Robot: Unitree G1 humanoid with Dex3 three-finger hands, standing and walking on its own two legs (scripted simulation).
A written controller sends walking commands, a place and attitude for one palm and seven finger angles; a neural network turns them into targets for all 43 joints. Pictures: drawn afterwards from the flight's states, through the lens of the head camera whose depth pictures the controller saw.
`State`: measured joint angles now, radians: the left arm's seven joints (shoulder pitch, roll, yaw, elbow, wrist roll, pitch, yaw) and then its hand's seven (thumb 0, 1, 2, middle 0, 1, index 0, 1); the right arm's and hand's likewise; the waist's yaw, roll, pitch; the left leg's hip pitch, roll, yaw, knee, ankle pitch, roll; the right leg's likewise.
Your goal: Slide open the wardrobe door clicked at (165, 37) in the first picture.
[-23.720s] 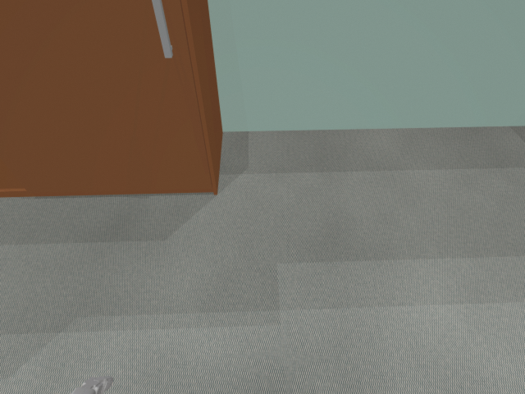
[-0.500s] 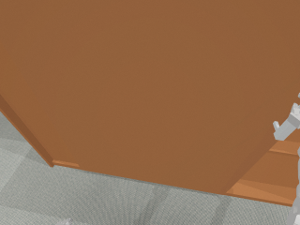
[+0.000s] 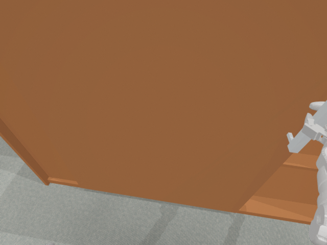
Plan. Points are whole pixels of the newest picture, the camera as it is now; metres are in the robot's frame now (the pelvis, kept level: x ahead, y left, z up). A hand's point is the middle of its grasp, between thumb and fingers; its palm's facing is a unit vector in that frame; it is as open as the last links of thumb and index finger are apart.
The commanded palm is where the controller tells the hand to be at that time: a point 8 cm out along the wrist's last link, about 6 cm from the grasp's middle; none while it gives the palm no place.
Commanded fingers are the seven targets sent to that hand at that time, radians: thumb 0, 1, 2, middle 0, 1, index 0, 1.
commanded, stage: stop walking and hold the door there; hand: right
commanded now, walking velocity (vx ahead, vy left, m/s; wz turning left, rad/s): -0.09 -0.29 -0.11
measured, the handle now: (318, 111) +0.45 -0.34 +0.14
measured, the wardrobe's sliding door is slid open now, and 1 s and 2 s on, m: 0.69 0.69 0.69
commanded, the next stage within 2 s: loosen the grip on the handle in 0.98 s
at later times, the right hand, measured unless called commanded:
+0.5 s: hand (307, 130) +0.40 -0.31 +0.11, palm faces +0.31 +0.93 -0.19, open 5.7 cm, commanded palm +0.37 -0.35 +0.10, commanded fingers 0.00 -0.90 -0.90 0.45 1.40 0.45 1.40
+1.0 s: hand (307, 128) +0.40 -0.31 +0.11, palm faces +0.36 +0.92 -0.18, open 5.7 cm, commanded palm +0.37 -0.35 +0.10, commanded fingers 0.00 -0.90 -0.90 0.45 1.40 0.45 1.40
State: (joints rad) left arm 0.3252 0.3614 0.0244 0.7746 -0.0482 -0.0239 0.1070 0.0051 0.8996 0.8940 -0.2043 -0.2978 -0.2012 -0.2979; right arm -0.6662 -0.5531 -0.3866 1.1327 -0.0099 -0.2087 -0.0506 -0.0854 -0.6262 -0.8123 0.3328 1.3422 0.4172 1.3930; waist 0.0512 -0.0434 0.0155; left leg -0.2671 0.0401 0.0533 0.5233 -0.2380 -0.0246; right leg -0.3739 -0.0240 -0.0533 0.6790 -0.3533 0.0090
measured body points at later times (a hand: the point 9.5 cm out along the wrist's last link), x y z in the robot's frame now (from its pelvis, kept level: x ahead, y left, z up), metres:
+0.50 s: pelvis -0.04 -0.06 +0.00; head +0.03 -0.08 +0.45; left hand +0.08 +0.15 -0.11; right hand +0.38 -0.36 +0.12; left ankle -0.08 +0.06 -0.72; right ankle +0.02 -0.15 -0.73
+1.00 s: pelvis -0.03 -0.05 +0.00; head +0.00 -0.05 +0.45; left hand +0.04 +0.25 -0.11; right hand +0.38 -0.36 +0.13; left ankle -0.09 +0.07 -0.73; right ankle +0.02 -0.15 -0.73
